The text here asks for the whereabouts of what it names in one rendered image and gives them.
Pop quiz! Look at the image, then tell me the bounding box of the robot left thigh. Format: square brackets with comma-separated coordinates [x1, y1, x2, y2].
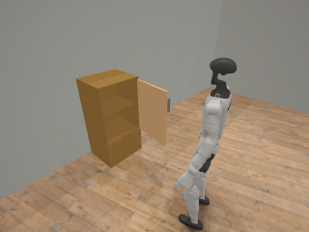
[184, 155, 211, 199]

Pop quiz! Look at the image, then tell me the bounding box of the left robot forearm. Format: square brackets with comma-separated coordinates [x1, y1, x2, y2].
[186, 138, 213, 178]

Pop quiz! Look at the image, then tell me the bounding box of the handle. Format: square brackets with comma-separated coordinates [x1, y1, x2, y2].
[167, 98, 171, 113]

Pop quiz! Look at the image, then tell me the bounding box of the robot head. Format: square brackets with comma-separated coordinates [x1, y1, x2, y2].
[210, 57, 237, 99]

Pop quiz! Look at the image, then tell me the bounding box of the left robot hand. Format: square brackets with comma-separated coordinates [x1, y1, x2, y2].
[173, 172, 194, 197]

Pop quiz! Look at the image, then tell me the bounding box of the left robot upper arm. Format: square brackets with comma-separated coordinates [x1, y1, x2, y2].
[202, 99, 222, 149]

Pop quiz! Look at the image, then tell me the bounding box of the cupboard door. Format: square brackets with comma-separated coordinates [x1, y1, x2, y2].
[137, 79, 168, 146]

